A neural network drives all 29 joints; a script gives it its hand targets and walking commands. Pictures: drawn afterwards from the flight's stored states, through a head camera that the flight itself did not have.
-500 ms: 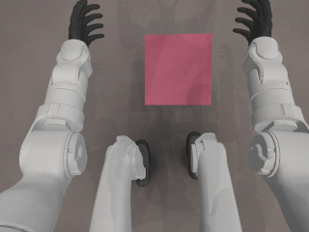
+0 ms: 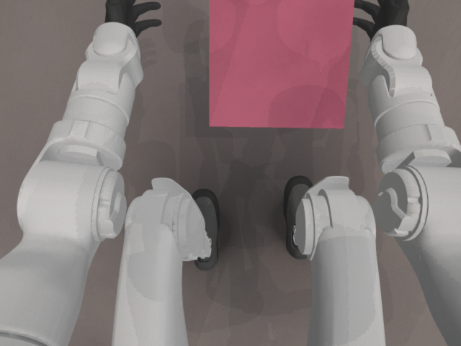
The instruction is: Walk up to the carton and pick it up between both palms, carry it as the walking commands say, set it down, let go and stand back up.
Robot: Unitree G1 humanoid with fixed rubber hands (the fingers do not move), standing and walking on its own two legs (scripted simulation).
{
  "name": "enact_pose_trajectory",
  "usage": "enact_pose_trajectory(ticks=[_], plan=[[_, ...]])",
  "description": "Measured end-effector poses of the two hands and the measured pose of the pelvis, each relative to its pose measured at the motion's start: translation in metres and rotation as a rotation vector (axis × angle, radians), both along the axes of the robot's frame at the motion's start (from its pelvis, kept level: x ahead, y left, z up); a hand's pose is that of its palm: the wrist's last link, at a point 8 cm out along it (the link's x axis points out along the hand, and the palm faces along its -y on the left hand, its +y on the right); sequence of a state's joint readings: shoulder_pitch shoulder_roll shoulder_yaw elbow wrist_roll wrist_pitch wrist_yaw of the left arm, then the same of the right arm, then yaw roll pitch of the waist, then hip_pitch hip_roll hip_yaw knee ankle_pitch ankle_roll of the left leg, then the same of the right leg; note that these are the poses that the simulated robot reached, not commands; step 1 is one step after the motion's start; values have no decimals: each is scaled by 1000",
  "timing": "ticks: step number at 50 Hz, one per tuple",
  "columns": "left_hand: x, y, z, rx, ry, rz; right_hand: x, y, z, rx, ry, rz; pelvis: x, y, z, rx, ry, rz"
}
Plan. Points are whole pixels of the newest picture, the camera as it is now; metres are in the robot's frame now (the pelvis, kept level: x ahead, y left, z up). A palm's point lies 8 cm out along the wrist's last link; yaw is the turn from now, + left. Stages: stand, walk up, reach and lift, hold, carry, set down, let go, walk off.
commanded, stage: reach and lift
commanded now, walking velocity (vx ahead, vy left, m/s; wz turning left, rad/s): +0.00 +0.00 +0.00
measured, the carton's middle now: (270, 69) +0.50 -0.06 -0.30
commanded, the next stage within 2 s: none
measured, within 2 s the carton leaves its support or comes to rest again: leaves its support in 1.74 s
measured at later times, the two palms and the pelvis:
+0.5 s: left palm (146, 40) +0.54 +0.15 -0.23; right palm (369, 36) +0.53 -0.21 -0.23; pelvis -0.01 +0.00 -0.05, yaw +1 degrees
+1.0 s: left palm (157, 33) +0.55 +0.13 -0.23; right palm (363, 33) +0.54 -0.20 -0.23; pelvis -0.01 +0.00 -0.05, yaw +1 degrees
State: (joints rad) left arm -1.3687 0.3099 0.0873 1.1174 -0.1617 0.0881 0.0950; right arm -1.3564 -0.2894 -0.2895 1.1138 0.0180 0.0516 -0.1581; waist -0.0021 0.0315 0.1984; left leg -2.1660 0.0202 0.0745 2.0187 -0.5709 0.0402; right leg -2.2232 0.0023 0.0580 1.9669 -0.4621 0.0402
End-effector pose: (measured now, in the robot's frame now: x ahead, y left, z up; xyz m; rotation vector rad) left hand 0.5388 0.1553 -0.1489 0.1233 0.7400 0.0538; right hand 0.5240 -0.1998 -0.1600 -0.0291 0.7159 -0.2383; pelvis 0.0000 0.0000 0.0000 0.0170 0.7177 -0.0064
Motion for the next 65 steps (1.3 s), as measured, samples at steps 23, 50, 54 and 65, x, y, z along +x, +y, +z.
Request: enact_pose_trajectory(ticks=[23,50,54,65], plan=[[6,-2,-83,-17,-10,-14,9,-9,-72,-21,10,22,-10,-2,-48,-3,-116,16],[13,-24,-79,-37,-35,-71,15,1,-72,-11,8,61,-10,-3,-49,-1,-121,16],[11,-36,-80,-71,-34,-78,17,5,-70,-3,3,68,-10,-3,-49,-1,-121,16],[11,-43,-80,-99,-33,-59,22,14,-68,13,-2,74,-10,-3,-50,0,-121,16]])
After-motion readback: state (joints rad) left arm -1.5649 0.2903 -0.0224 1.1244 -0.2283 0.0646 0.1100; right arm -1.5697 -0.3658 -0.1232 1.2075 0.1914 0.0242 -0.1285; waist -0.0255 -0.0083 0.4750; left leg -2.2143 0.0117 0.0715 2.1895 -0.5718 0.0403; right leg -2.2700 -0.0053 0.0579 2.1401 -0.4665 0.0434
